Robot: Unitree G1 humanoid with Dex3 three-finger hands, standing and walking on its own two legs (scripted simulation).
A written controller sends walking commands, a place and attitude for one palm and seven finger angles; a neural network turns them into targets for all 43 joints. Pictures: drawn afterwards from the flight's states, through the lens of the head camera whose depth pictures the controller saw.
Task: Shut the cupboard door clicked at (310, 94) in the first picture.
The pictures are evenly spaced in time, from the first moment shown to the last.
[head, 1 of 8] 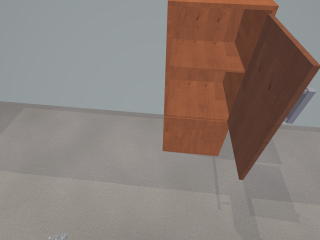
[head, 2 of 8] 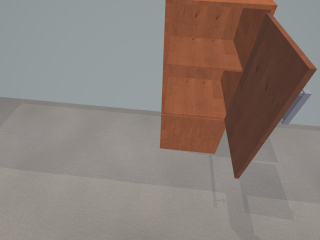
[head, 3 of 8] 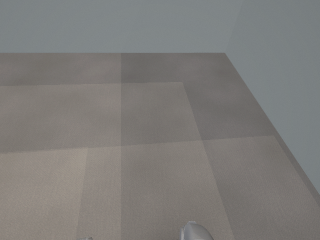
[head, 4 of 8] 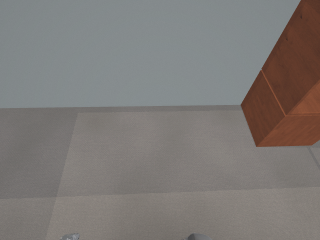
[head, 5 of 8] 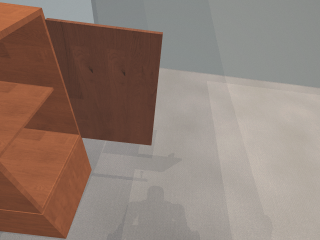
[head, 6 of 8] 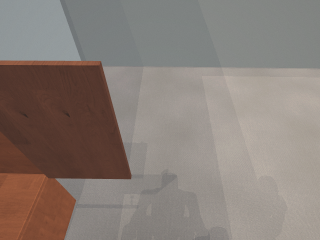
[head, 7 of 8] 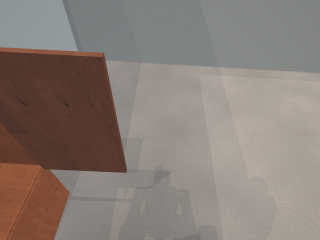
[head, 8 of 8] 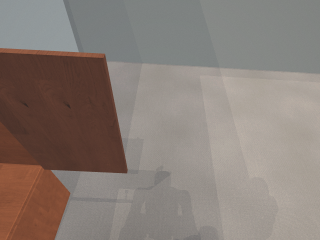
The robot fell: no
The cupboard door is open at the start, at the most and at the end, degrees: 91 91 91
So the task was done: no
